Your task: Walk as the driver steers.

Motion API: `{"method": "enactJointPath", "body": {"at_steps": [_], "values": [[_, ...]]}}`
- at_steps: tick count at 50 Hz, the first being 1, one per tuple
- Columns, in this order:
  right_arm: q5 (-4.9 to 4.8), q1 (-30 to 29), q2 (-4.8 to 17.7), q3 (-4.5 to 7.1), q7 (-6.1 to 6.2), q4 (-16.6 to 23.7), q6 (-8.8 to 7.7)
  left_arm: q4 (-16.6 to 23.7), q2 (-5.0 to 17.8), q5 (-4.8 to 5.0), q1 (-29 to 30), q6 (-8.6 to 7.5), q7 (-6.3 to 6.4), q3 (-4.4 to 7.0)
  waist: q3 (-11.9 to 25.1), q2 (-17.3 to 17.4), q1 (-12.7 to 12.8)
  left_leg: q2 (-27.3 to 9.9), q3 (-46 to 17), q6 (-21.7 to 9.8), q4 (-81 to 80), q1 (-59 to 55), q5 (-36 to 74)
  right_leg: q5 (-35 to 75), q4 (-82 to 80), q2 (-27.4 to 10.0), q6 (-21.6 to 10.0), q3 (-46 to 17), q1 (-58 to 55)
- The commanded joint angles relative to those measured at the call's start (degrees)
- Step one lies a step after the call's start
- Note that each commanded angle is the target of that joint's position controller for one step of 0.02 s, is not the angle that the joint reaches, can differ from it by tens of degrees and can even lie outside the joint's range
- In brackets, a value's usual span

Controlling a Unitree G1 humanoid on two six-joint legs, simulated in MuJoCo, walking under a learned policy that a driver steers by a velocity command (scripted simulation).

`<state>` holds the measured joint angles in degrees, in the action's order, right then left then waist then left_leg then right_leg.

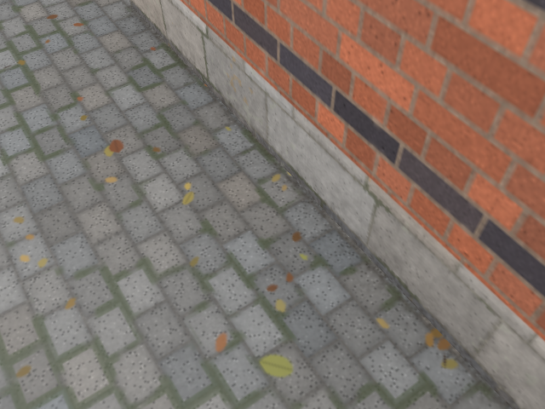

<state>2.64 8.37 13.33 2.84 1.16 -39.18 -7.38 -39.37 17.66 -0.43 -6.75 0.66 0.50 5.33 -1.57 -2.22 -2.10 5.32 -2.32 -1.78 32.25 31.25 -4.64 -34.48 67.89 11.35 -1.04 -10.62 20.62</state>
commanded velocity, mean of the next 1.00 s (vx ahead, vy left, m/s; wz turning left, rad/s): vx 0.03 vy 0.00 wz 0.75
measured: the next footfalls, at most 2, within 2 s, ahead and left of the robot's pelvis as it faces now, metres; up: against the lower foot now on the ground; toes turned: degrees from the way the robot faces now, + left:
right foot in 0.22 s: +0.14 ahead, -0.11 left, +0.00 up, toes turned +17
left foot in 0.76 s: +0.05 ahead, +0.14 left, +0.00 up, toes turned +43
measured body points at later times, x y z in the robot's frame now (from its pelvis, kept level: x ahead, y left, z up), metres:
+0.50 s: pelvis +0.08 -0.04 +0.04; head +0.12 -0.05 +0.49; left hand +0.11 +0.27 -0.05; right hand +0.29 -0.28 -0.07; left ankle +0.04 +0.12 -0.60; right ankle +0.10 -0.13 -0.70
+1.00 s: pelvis +0.08 +0.03 +0.04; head +0.10 +0.09 +0.48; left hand -0.04 +0.35 -0.07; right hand +0.42 -0.03 -0.03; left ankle +0.02 +0.11 -0.70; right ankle +0.23 -0.06 -0.65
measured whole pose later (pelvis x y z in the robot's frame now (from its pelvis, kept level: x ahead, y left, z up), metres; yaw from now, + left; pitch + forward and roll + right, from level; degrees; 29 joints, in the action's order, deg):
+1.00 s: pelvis +0.08 +0.03 +0.04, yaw +51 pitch +3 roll -2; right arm -1.4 9.6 20.7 5.3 1.0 -31.1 2.9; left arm -41.4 19.5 -0.2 -3.9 -0.8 0.6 5.0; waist -4.9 -0.6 0.3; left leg 3.5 -8.1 -2.5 26.3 18.4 -10.3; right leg -20.5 52.5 0.6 5.0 -5.9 30.9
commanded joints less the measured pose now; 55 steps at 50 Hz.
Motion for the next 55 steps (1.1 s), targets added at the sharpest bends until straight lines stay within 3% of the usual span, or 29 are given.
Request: {"method": "enactJointPath", "body": {"at_steps": [1,2,3,5,6,8,10,11,12,13,14,15,16,18,21,23,25,31,36,37,38,39,40,41,42,44,47,50,55], "values": [[-2.28,5.5,10.6,2.66,1.62,4.2,1.23,3.1,5.6,1.33,-5.0,-0.12,-2.47,-0.44,18.1,9.2,-0.3,-24.5,-42.0,-20.4,-6.0,-36.4,18.3,-0.2,23.2,-7.6,4.8,-3.3,21.6],[-2.58,2.9,11.2,2.44,2.03,6.8,2.59,5.1,6.0,-0.24,3.1,1.17,-1.88,-0.64,14.6,1.4,-2.0,-21.0,-40.3,-17.4,-10.5,-27.7,2.0,3.8,17.8,-7.9,4.2,-1.8,20.3],[-2.5,0.8,12.1,2.48,2.2,7.4,3.51,6.3,4.8,-1.11,7.2,2.05,-1.15,-1.22,9.7,-0.4,-0.5,-17.0,-36.0,-14.8,-13.3,-18.7,-3.4,5.8,7.7,-7.7,4.1,-0.2,16.2],[-3.15,-0.3,11.7,2.8,2.24,7.8,5.59,6.0,-0.5,-0.93,6.6,2.13,-1.18,-3.04,8.3,2.3,2.5,-9.9,-26.6,-10.0,-14.8,-12.1,-1.1,-0.1,-14.2,-6.1,5.0,4.5,4.9],[-3.19,2.2,10.8,3.15,2.38,7.1,6.59,4.9,-2.1,0.31,5.0,1.37,-1.07,-3.62,9.2,4.6,2.6,-8.8,-25.3,-9.8,-14.4,-12.7,3.1,-0.3,-19.7,-5.0,4.9,6.1,0.5],[-3.08,5.9,12.1,4.15,2.86,5.8,7.25,2.7,-0.2,1.72,1.3,0.33,-0.63,-3.16,9.4,10.5,2.3,-10.0,-27.3,-8.9,-15.2,-15.8,4.0,9.2,-28.0,-4.5,4.9,6.1,-1.6],[-4.11,4.0,12.4,4.68,3.2,6.9,7.9,1.6,1.6,1.03,0.3,-0.02,-0.22,-2.56,8.4,11.2,3.8,-8.1,-27.5,-5.6,-14.4,-13.3,-3.5,21.2,-39.5,-5.3,3.6,5.3,-7.4],[-4.55,5.1,10.9,4.57,3.21,6.7,8.04,1.7,2.5,0.82,0.3,0.12,0.67,-1.83,6.9,10.1,4.5,-6.4,-25.7,-3.6,-13.0,-7.8,-9.8,22.6,-42.9,-7.9,2.3,5.5,-12.4],[-4.39,3.7,8.5,3.46,2.35,7.9,7.64,1.5,7.0,-1.28,-2.0,0.03,1.12,-0.24,5.6,4.4,5.4,-1.2,-19.3,-0.8,-2.5,3.3,-22.9,20.4,-48.2,-19.6,-3.2,-5.4,-18.5],[-5.02,4.8,5.2,2.59,1.75,9.5,6.93,1.7,9.9,-4.02,-1.6,-0.09,1.0,0.29,6.7,-9.8,3.7,5.2,-9.0,1.6,15.7,10.6,-31.1,27.6,-52.9,-34.1,-11.6,-21.9,-17.8],[-3.92,8.7,8.0,3.45,0.96,8.0,6.34,3.0,6.3,-3.94,1.9,-0.93,0.85,-0.6,7.7,-8.6,1.4,0.3,-9.5,3.2,26.4,10.2,-28.9,35.4,-53.1,-36.1,-13.1,-21.5,-16.4],[-3.56,10.5,9.8,4.17,0.57,6.1,6.77,3.0,4.0,-2.68,5.5,-1.63,0.8,-1.01,6.3,-4.2,-0.7,-0.8,-9.0,3.7,31.0,11.0,-26.1,39.7,-51.0,-33.5,-11.5,-14.7,-16.0],[-2.73,12.8,10.2,4.52,1.36,4.3,7.61,3.2,2.9,-1.0,7.9,-2.19,0.8,-0.97,5.4,-3.5,-1.8,-1.9,-8.1,4.4,33.3,11.4,-24.0,42.2,-49.3,-29.2,-9.5,-8.1,-16.9],[-1.52,14.1,9.3,4.39,1.8,3.3,8.99,2.2,1.1,0.67,6.8,-2.03,1.21,-1.51,4.7,-3.7,-1.1,-1.9,-5.4,6.3,40.7,12.0,-19.6,54.3,-47.3,-25.6,-8.5,1.0,-17.8],[-2.83,10.5,8.5,3.56,2.27,6.0,9.31,-1.0,3.7,-0.53,1.9,-0.59,2.08,-1.29,5.6,-4.7,0.6,-4.4,-1.4,9.6,41.8,12.3,-14.4,56.3,-48.5,-24.5,-10.2,7.3,-20.0],[-3.66,5.8,8.0,3.06,1.58,8.7,9.76,-2.1,4.5,0.14,-0.6,0.2,3.17,-1.16,4.2,-3.4,2.5,-6.7,-1.6,10.7,36.0,13.8,-12.0,52.1,-50.3,-26.6,-11.0,7.0,-22.5],[-4.39,5.0,7.6,2.8,0.49,10.2,9.96,-2.2,7.3,-0.19,0.9,0.23,3.19,-0.18,3.5,-4.1,2.7,-9.1,-0.7,10.6,27.9,11.7,-10.6,50.0,-51.4,-27.7,-11.5,8.7,-23.4],[-4.38,1.4,8.2,2.86,-2.36,13.7,11.27,-1.8,11.8,-0.35,0.4,-0.64,1.46,2.16,1.5,-6.5,3.1,-10.3,5.5,5.7,14.4,0.2,-10.9,39.8,-51.8,-29.2,-9.8,15.7,-16.6],[-4.05,0.2,9.9,3.9,-3.37,14.4,12.95,-2.0,12.0,2.68,0.5,-1.41,-0.52,3.06,3.3,-4.4,1.4,-8.8,7.9,0.7,-1.7,-8.9,-11.2,45.0,-44.2,-30.5,-5.2,20.2,-21.0],[-3.95,3.9,11.5,4.87,-3.12,12.9,13.0,-2.6,11.0,2.73,-1.0,-1.65,-0.76,3.0,5.4,-1.4,-0.1,-6.4,8.0,-1.3,-7.0,-16.5,-4.4,47.0,-36.5,-27.9,-2.2,23.3,-17.8],[-3.76,11.2,17.4,7.18,-2.17,11.1,12.71,-2.4,9.2,1.14,-3.6,-2.01,-1.24,2.54,8.7,7.3,-2.2,-9.4,-0.3,-5.2,-7.8,-32.1,20.9,37.5,-22.5,-22.6,1.8,26.2,-5.4],[-3.98,10.6,26.2,8.67,-1.63,11.5,12.33,1.9,5.8,-1.16,-3.4,-2.94,-1.53,1.17,11.4,25.6,1.4,-23.4,-24.7,-16.8,-4.8,-45.0,43.0,-2.7,-4.5,-13.6,7.5,24.8,18.4],[-2.54,9.4,21.0,7.56,-2.21,13.4,10.57,2.7,7.2,-1.23,1.6,-3.03,-1.48,1.36,19.5,16.1,-2.8,-26.5,-27.8,-20.8,-7.1,-43.8,37.1,-5.8,5.5,-13.6,7.2,10.6,20.8],[-2.64,7.3,19.3,6.66,-2.2,12.6,9.37,3.4,8.7,0.34,4.5,-2.8,-1.54,1.69,16.5,11.1,-1.9,-23.6,-22.1,-18.3,-8.4,-40.3,30.9,-0.9,6.1,-14.5,5.9,7.9,21.4],[-3.84,4.8,18.0,6.4,-1.78,12.2,8.78,3.0,8.0,0.85,3.7,-2.7,-1.02,1.53,12.2,8.5,0.3,-20.0,-18.6,-14.8,-9.4,-35.8,23.4,4.0,2.5,-15.1,4.9,7.1,21.6],[-4.68,-1.0,15.9,5.46,-1.0,13.6,9.23,2.2,8.9,-0.49,2.5,-1.96,-0.19,1.77,7.3,7.4,3.2,-17.3,-16.7,-12.3,-11.2,-27.9,20.5,10.6,-5.1,-14.3,4.6,6.6,18.6],[-4.16,-1.3,17.8,5.91,0.08,13.3,9.22,1.1,7.4,0.53,0.9,-2.2,0.1,1.3,9.5,7.9,3.7,-16.3,-18.8,-12.7,-11.0,-26.2,18.0,14.2,-13.8,-11.1,6.0,5.0,12.8],[-3.59,0.0,18.6,5.63,0.8,11.9,9.26,-0.2,6.6,0.07,0.0,-1.72,0.95,1.05,9.2,9.6,3.5,-15.5,-19.7,-11.9,-10.6,-22.5,13.6,16.3,-17.0,-9.6,6.8,3.9,8.9],[-3.29,-0.5,14.2,3.37,0.56,10.0,9.99,-0.9,5.0,-0.05,-1.6,-1.34,0.5,0.47,8.6,12.6,2.5,-13.4,-19.5,-9.5,-7.5,-19.6,13.1,16.0,-22.4,-10.5,6.4,5.9,1.9]]}}
Velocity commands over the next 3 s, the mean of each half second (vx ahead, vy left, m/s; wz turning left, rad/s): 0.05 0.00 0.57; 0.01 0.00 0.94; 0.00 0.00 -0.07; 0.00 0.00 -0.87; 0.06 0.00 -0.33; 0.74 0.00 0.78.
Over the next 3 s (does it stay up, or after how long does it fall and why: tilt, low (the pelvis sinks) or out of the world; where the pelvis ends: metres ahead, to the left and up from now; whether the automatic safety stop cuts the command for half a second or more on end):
stays up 0.40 0.23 0.02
